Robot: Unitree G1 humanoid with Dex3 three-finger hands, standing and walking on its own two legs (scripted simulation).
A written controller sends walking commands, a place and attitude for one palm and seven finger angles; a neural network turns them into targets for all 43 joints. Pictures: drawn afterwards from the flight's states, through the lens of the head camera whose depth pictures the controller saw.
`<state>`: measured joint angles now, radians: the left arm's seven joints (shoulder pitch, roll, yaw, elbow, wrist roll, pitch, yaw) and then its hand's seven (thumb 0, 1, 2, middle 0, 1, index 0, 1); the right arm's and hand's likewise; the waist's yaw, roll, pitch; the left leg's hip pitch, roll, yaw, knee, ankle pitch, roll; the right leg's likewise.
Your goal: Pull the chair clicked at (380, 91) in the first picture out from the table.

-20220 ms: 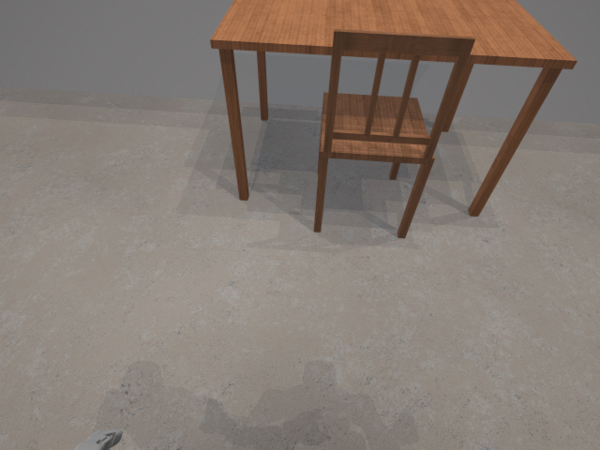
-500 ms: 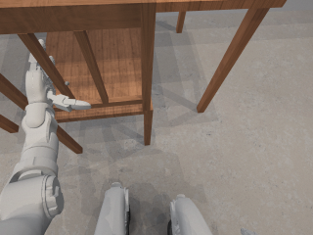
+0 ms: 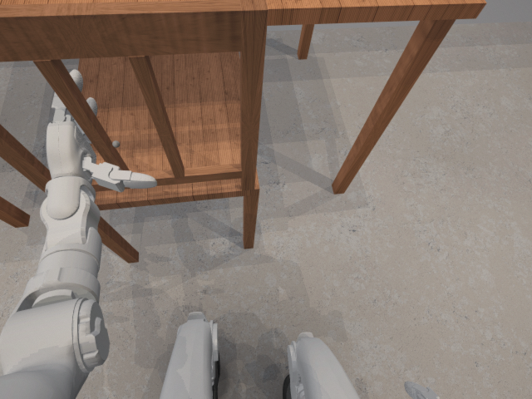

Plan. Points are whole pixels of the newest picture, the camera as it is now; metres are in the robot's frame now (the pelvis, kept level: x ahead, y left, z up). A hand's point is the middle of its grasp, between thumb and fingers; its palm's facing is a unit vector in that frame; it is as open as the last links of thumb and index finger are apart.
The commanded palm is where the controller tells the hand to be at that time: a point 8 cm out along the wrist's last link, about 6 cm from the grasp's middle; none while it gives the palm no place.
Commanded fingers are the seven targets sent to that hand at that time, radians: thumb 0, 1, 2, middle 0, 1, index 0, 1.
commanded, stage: hook a spindle and tug to test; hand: left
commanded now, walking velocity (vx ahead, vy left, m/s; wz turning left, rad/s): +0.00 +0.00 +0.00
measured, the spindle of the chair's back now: (95, 132) +0.49 +0.26 +0.03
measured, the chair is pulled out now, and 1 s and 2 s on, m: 0.00 0.00 0.07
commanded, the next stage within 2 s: step backward, pulling the chair out in 1.36 s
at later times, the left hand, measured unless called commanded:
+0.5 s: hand (111, 141) +0.47 +0.23 +0.04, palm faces +0.19 -0.98 -0.02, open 10.4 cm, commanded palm +0.44 +0.25 +0.04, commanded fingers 0.00 0.51 0.73 -0.50 -1.45 -0.50 -1.45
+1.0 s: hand (113, 145) +0.46 +0.22 +0.04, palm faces +0.17 -0.98 -0.02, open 5.1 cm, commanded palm +0.42 +0.25 +0.04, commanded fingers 0.00 0.90 0.90 -0.50 -1.45 -0.50 -1.45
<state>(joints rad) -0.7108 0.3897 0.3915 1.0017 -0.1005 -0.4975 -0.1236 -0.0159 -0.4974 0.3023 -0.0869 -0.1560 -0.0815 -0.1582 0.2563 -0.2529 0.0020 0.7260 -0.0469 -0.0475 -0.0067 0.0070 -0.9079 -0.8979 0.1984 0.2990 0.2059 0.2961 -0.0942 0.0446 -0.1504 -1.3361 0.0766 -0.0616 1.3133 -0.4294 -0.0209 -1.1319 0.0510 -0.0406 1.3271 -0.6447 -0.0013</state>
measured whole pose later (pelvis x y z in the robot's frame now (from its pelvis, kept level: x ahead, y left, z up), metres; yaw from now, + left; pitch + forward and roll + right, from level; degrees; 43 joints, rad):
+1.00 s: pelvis +0.02 +0.01 +0.01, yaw +0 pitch +25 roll -4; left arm -0.57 0.34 0.35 0.84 -0.15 -0.45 -0.10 0.01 0.79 0.82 -0.42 -1.45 -0.41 -1.45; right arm 0.25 -0.24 -0.01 0.71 -0.04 -0.04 0.02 0.01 -0.91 -0.90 0.20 0.30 0.21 0.30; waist -0.09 0.05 -0.16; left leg -1.26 0.07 -0.04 1.27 -0.45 -0.01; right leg -1.05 0.05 -0.02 1.26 -0.65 0.01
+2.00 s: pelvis +0.00 +0.02 +0.11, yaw +0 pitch +10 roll -3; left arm -0.53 0.27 0.15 0.98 -0.08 -0.18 0.09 0.02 0.75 0.78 -0.29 -1.13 -0.49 -1.45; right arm 0.22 -0.25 -0.02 0.66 0.01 0.10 -0.08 0.01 -0.91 -0.90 0.20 0.30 0.20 0.30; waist -0.10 0.04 0.07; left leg -0.66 0.08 0.02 0.67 -0.18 0.01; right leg -0.49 0.04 0.03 0.65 -0.33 0.03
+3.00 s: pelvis -0.04 -0.02 +0.11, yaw +2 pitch +2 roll -2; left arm -0.56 0.21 0.11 1.08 -0.08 -0.22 0.10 0.01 0.70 0.82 -0.30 -1.11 -0.49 -1.45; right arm 0.16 -0.25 -0.01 0.79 0.03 -0.02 -0.10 0.01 -0.91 -0.90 0.20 0.30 0.21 0.30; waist -0.08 0.08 0.19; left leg -0.56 0.06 -0.07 0.61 -0.14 -0.02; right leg -0.40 0.06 -0.03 0.64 -0.28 -0.02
